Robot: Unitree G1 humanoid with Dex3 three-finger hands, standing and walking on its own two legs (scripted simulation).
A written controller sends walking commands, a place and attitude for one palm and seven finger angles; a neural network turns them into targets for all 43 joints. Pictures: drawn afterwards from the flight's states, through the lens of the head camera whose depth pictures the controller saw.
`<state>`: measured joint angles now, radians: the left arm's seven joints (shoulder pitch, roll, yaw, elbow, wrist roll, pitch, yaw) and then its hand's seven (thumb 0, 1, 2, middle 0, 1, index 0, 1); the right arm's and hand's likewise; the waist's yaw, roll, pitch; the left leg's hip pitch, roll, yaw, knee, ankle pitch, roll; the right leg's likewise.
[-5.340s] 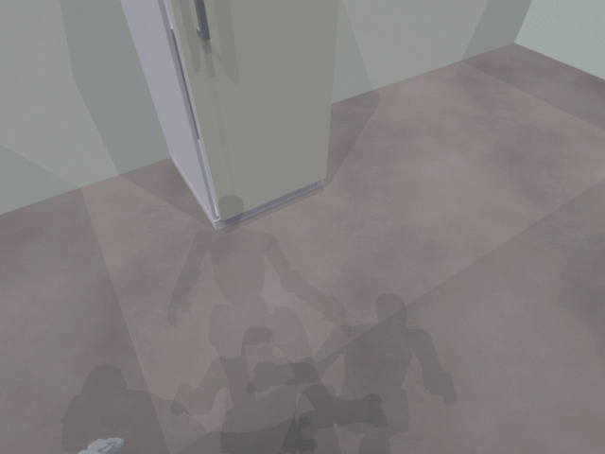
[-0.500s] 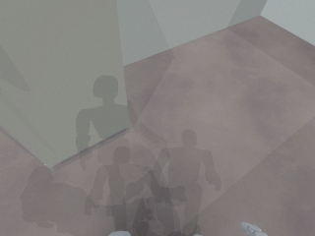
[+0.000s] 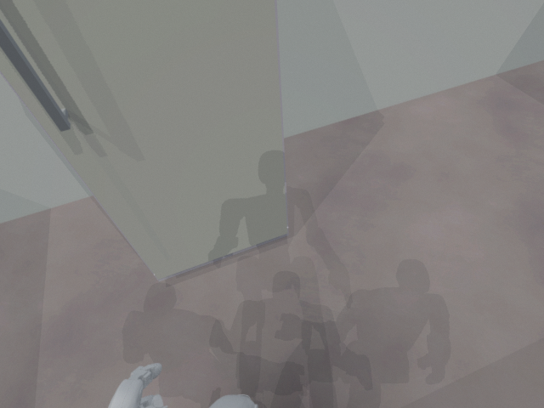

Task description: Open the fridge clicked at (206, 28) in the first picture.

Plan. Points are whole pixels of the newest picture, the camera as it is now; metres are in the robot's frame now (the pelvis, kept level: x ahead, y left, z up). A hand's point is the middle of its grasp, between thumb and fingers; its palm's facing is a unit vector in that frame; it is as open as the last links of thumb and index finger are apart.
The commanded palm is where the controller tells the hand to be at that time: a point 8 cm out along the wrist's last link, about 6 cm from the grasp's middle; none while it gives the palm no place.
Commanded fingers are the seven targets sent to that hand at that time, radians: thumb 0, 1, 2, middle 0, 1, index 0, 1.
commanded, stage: turn to face it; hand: left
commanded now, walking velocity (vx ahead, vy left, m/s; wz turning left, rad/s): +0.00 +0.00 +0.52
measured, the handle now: (1, 26) +0.63 +0.44 +0.27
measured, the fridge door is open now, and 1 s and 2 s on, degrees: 0 0 0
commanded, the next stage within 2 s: take the last steps up to it in 0.46 s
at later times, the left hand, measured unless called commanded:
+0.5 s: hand out of the picture -0.04 +0.27 -0.17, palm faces +0.27 -0.93 -0.26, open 7.4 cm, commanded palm none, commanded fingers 0.00 0.90 0.90 -0.20 -0.30 -0.20 -0.30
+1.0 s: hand out of the picture -0.06 +0.17 -0.15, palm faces +0.37 -0.91 -0.20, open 7.3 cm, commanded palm none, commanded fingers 0.00 0.90 0.90 -0.20 -0.30 -0.20 -0.30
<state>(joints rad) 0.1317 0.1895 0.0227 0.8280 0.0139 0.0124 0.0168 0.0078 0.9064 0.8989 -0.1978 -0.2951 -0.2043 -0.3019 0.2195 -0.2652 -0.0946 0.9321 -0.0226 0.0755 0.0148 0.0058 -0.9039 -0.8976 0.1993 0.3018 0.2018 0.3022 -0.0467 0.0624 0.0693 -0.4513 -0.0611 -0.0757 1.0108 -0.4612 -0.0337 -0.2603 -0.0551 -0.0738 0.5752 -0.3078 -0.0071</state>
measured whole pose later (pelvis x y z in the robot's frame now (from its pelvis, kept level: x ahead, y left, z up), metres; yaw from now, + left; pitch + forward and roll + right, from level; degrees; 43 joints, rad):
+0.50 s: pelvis -0.01 +0.05 +0.00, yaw +13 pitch -1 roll -1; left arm 0.24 0.28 0.06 0.98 0.01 0.07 0.01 0.01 0.91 0.90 -0.19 -0.29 -0.20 -0.30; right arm 0.13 -0.20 -0.02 0.92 -0.02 0.02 -0.01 0.00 -0.90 -0.90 0.20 0.30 0.20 0.30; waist 0.03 -0.04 0.09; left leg -0.22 0.00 0.05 0.51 -0.28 0.03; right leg -0.44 -0.10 -0.06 1.06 -0.45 0.08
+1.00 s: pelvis +0.04 +0.03 +0.01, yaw +18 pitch -1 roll +1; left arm 0.42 0.11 0.02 1.09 0.02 -0.05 0.01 0.01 0.91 0.90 -0.20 -0.30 -0.20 -0.30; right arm 0.30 -0.21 -0.07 1.07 -0.03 0.03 0.02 0.01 -0.91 -0.90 0.20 0.30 0.20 0.30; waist 0.00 0.04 0.01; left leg -0.51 0.08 0.03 0.99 -0.23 -0.02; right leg -0.06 -0.03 -0.13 0.34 -0.27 -0.02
